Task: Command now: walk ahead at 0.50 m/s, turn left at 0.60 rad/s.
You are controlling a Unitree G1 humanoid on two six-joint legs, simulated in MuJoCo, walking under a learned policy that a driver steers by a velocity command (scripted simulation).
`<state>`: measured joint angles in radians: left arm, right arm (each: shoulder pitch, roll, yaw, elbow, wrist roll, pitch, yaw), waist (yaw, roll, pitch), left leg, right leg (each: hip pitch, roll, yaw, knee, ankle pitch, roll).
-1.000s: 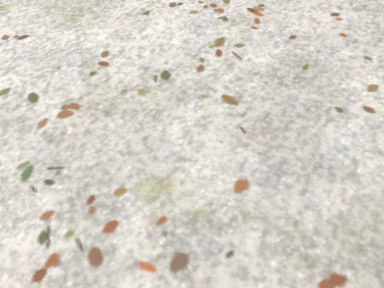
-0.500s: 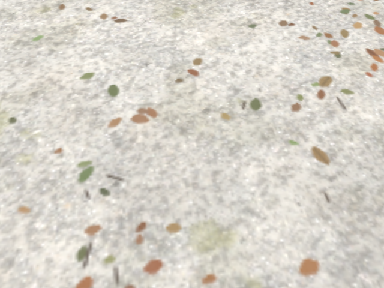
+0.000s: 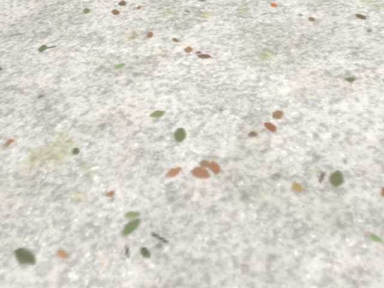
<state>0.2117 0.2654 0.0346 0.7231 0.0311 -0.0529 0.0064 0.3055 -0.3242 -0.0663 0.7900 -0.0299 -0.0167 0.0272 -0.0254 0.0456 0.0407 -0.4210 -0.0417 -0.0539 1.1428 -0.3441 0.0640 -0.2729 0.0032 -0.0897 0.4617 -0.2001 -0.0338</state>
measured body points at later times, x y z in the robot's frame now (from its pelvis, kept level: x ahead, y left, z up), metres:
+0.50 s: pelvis +0.26 +0.06 +0.00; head +0.29 +0.08 +0.45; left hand +0.27 +0.33 -0.14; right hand +0.41 -0.18 -0.11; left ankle +0.28 +0.13 -0.74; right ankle +0.23 -0.09 -0.65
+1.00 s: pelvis +0.55 +0.05 -0.01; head +0.58 +0.04 +0.44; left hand +0.66 +0.32 -0.13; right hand +0.59 -0.21 -0.15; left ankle +0.41 +0.17 -0.63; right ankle +0.60 +0.00 -0.74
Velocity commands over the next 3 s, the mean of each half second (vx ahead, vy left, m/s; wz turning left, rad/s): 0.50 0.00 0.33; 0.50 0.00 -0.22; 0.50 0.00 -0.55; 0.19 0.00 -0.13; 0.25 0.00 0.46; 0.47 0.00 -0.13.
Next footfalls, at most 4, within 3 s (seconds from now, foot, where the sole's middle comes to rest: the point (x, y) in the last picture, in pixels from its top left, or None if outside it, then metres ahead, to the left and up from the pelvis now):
0.34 left None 0.32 0.14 -0.78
0.88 right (206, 242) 0.64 0.00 -0.77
1.38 left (167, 175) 0.94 0.14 -0.78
1.82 right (230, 151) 1.06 -0.13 -0.78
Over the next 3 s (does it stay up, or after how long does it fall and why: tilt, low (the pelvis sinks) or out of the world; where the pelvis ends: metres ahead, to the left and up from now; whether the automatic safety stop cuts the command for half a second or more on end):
stays up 1.26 -0.06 0.01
